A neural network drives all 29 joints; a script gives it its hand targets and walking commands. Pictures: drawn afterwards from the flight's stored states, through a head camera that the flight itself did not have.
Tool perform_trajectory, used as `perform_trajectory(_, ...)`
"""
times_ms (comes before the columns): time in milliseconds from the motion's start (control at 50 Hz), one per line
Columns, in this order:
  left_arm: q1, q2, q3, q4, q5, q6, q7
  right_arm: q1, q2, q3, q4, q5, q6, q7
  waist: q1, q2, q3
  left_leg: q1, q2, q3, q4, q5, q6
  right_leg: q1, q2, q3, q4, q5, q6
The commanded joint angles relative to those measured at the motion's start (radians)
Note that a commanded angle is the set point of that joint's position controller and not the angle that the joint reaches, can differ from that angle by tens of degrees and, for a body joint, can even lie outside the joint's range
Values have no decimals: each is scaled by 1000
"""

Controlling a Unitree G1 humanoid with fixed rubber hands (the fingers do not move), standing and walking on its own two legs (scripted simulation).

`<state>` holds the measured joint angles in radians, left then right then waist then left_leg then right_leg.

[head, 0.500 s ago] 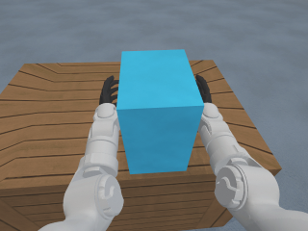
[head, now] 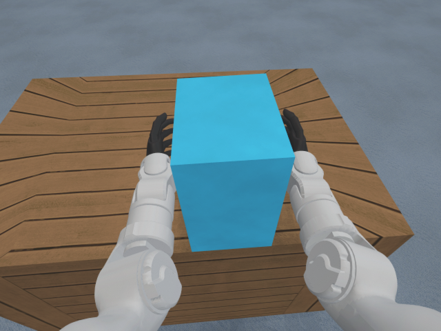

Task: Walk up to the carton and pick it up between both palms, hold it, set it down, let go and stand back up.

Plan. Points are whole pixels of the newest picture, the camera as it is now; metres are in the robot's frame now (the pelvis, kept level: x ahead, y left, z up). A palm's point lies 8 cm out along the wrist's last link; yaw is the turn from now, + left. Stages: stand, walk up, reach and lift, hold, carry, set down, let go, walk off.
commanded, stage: set down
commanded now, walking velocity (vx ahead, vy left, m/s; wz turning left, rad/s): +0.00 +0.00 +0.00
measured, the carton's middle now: (227, 167) +0.41 +0.04 +0.08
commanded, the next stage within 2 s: none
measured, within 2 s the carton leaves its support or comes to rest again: rests again in 0.44 s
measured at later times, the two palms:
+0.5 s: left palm (164, 164) +0.42 +0.16 +0.07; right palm (292, 160) +0.44 -0.09 +0.08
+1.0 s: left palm (164, 165) +0.42 +0.16 +0.07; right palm (292, 162) +0.44 -0.09 +0.08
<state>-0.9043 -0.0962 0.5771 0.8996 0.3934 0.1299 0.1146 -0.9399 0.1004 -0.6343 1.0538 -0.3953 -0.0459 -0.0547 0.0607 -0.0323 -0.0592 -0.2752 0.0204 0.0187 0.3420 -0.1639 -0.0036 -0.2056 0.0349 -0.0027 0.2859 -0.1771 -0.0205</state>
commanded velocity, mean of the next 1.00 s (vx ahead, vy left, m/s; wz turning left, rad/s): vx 0.00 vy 0.00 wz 0.00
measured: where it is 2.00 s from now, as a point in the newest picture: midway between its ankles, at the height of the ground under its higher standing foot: outside the picture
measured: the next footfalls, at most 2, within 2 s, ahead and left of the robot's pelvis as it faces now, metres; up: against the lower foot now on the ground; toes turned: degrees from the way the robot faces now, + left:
none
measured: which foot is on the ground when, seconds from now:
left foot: down 0.00-1.00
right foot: down 0.00-1.00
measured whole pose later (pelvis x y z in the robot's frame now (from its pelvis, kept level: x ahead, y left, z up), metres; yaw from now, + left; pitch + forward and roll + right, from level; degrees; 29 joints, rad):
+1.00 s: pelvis +0.00 +0.00 +0.00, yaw -2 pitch +11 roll +0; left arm -0.91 -0.10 0.65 0.98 0.45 -0.04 0.11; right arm -0.93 0.12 -0.72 1.05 -0.51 -0.17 -0.03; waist 0.08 -0.03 -0.08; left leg -0.39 0.03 0.07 0.34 -0.15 0.01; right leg -0.34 0.02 -0.02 0.31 -0.17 -0.02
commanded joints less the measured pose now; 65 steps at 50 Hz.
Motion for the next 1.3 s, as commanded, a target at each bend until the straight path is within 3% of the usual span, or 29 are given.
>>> perform_trajectory(0,-713,-412,-225,-46,-8,-53,-94,-705,473,207,-78,-38,-94,143,9,46,-685,253,-8,120,28,427,-48,218,-12,-86,60,496,74)
perform_trajectory(160,-709,-404,-195,-25,10,-86,-85,-682,485,174,-55,-85,-106,152,19,41,-718,237,-4,129,41,468,-45,190,-11,-86,75,510,75)
perform_trajectory(440,-673,-433,-221,4,0,-163,-81,-618,522,218,-11,-100,-163,146,28,40,-802,207,7,124,78,601,-40,153,-15,-86,112,624,69)
perform_trajectory(580,-619,-393,-183,71,19,-188,-93,-608,513,243,-13,-102,-172,140,52,-1,-755,57,-1,129,24,458,-7,287,-34,-64,137,661,80)
perform_trajectory(740,-622,-376,-153,93,40,-206,-97,-588,508,204,12,-132,-174,138,48,-12,-715,34,0,139,0,389,1,287,-31,-59,122,576,72)
perform_trajectory(940,-598,-390,-126,60,84,-180,-87,-563,486,134,12,-154,-159,148,36,31,-669,136,3,144,28,444,-19,170,-17,-79,81,441,55)
perform_trajectory(1280,-512,-376,-79,29,132,-167,-90,-512,478,122,-48,-183,-162,161,41,1,-602,102,-1,147,9,431,6,204,-24,-80,78,431,66)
